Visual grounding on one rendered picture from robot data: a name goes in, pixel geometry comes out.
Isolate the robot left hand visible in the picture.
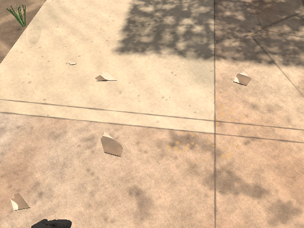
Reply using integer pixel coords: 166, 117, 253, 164
31, 218, 72, 228

